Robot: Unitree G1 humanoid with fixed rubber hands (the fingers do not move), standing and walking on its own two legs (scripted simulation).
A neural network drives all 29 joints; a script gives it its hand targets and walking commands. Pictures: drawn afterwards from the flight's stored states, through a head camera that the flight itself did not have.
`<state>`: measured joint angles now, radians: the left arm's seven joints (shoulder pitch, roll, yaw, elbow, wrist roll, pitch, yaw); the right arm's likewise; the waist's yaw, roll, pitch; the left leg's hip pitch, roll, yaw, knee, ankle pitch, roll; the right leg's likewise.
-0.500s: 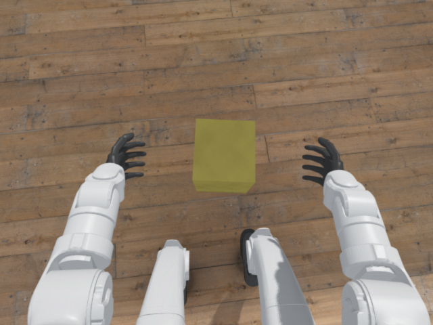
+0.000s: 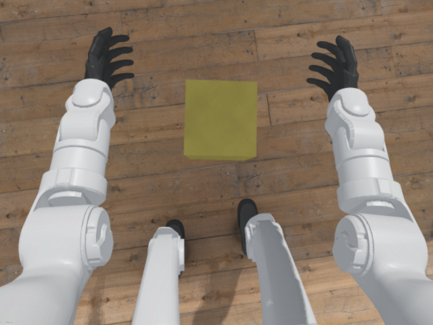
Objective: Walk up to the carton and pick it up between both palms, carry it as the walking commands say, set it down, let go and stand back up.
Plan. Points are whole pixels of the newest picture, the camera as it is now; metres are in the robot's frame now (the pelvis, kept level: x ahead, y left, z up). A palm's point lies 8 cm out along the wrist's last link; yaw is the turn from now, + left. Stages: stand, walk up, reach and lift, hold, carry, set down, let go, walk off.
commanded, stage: reach and lift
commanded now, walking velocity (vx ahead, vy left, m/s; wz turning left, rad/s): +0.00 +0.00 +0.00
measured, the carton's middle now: (219, 125) +0.50 -0.05 -0.52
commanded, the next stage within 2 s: none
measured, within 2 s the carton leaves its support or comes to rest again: neither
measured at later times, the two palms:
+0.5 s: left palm (124, 78) +0.54 +0.14 -0.17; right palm (313, 91) +0.49 -0.22 -0.18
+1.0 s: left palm (150, 115) +0.51 +0.14 -0.37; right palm (283, 122) +0.47 -0.22 -0.39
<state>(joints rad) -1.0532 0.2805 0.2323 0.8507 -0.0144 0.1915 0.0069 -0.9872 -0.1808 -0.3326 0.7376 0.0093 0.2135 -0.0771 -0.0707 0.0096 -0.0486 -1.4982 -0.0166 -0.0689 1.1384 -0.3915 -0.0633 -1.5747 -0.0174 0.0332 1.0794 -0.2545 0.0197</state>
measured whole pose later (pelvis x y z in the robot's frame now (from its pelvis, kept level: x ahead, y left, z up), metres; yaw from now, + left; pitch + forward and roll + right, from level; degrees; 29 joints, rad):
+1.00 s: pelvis -0.05 +0.01 -0.20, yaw +0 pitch +35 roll +1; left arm -1.43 0.37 0.08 0.70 -0.18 0.28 0.18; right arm -1.35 -0.37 -0.21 0.68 0.23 0.26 -0.15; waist -0.06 0.02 0.53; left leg -1.97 -0.08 -0.06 1.97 -0.60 -0.07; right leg -2.06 0.04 0.10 1.88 -0.42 0.09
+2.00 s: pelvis -0.05 +0.01 -0.28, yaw +2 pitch +35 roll +0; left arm -1.52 0.34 -0.02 1.14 -0.21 0.10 0.13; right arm -1.50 -0.36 -0.13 1.20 0.27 0.04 -0.10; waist -0.07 -0.01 0.43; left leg -2.21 -0.08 -0.07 2.23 -0.63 -0.09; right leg -2.29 -0.02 0.07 2.14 -0.46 0.05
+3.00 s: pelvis -0.04 +0.01 -0.28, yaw +3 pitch +34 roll -2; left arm -1.48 0.21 0.16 0.96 -0.03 0.21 0.19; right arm -1.45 -0.31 -0.22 1.01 0.14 0.19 -0.09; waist -0.10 0.02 0.44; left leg -2.19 -0.12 -0.08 2.25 -0.66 -0.08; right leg -2.24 0.01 0.09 2.17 -0.53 0.11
